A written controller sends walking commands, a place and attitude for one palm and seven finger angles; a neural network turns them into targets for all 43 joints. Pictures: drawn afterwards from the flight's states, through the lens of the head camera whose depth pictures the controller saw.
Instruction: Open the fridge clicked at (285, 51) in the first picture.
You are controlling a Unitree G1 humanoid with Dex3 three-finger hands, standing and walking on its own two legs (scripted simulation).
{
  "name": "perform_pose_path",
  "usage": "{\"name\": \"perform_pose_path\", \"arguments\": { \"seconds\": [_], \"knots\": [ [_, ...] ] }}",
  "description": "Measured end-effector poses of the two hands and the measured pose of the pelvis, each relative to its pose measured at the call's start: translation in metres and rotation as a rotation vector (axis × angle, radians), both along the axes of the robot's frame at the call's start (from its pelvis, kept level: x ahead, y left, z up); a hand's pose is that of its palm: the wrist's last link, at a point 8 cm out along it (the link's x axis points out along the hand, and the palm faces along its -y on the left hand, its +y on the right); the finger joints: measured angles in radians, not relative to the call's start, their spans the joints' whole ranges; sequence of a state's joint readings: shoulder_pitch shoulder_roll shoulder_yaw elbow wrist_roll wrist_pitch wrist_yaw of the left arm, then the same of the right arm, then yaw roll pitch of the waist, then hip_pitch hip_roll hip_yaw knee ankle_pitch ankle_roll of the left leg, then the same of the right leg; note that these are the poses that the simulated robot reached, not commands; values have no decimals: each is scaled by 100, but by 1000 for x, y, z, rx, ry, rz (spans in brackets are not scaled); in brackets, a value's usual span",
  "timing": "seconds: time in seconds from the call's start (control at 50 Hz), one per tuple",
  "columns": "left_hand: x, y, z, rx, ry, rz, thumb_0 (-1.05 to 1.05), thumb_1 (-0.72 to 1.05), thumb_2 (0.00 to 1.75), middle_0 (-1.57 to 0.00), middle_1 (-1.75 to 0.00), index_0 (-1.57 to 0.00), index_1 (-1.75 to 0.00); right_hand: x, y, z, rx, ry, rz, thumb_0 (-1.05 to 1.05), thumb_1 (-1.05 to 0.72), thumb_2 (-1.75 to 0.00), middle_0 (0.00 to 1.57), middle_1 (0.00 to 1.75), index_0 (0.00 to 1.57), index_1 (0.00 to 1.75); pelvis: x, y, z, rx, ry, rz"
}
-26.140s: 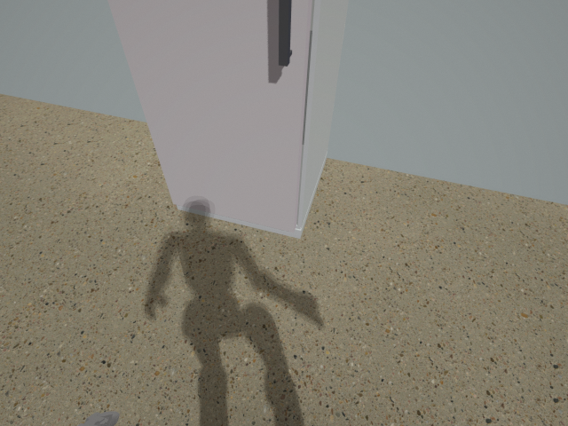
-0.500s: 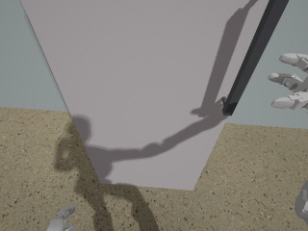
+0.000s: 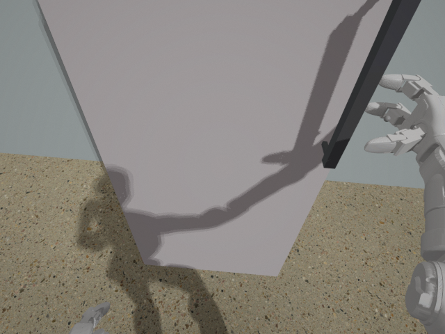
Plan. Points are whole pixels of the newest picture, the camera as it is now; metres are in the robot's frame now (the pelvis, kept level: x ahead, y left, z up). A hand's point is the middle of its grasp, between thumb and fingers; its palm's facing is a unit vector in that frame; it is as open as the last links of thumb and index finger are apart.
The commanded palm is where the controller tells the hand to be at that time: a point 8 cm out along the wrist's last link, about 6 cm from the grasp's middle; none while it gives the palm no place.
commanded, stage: feel for the door with the fingertips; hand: right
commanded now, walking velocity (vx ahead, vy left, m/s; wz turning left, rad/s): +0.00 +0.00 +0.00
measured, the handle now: (356, 89) +0.48 -0.17 +0.24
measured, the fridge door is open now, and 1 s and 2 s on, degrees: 0 0 0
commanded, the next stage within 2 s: slide the fingers in behind the handle in 0.60 s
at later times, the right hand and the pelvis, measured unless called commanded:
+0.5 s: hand (384, 115) +0.42 -0.21 +0.23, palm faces +0.01 +1.00 +0.00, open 14.0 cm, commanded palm +0.41 -0.26 +0.23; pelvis -0.01 +0.01 +0.00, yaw -1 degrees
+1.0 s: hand (382, 112) +0.44 -0.21 +0.23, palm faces +0.02 +1.00 +0.02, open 13.9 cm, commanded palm +0.41 -0.26 +0.23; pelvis +0.00 +0.00 +0.00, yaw +1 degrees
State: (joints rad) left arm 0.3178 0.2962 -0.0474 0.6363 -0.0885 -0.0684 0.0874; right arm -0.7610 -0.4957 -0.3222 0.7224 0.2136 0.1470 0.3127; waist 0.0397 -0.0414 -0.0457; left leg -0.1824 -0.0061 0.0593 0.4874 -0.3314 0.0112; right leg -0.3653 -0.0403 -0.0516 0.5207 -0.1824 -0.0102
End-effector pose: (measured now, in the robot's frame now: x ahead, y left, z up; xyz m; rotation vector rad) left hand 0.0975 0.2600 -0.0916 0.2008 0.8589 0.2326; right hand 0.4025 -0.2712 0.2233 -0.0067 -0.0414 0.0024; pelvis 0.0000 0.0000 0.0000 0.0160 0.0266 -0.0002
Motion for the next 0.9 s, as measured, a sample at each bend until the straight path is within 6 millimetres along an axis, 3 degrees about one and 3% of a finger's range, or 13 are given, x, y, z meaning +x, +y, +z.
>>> {"name": "perform_pose_path", "arguments": {
  "seconds": [0.1,0.32,0.44,0.62,0.78,0.9],
  "knots": [
    [5,0,1,-15,-21,3,1,90,89,-20,-30,-20,-30,-4,11,2,12,-14,7,-1,50,-30,30,120,30,120,2,2,1,-5,-9,9],
    [20,5,6,-4,-50,-10,1,90,89,-20,-30,-20,-30,-16,-1,7,1,-2,-36,-1,50,-30,30,120,30,120,0,8,1,-3,-23,-3],
    [20,8,5,13,-38,-20,1,90,89,-20,-30,-20,-30,-11,4,8,1,23,-19,-1,50,-30,30,120,30,120,-4,8,0,0,-17,-18],
    [-4,9,-1,11,12,13,1,90,89,-20,-30,-20,-30,11,15,7,17,21,-16,-1,50,-30,30,120,30,120,-5,7,0,-1,1,-7],
    [-34,11,-9,6,88,54,1,90,89,-20,-30,-20,-30,15,10,6,16,8,-7,-1,50,-30,35,124,33,122,-3,5,0,-1,5,5],
    [-41,11,-9,7,97,71,1,90,89,-20,-30,-20,-30,15,9,5,18,5,-7,-1,50,-30,36,124,33,122,-2,3,0,0,5,11]
  ]
}}
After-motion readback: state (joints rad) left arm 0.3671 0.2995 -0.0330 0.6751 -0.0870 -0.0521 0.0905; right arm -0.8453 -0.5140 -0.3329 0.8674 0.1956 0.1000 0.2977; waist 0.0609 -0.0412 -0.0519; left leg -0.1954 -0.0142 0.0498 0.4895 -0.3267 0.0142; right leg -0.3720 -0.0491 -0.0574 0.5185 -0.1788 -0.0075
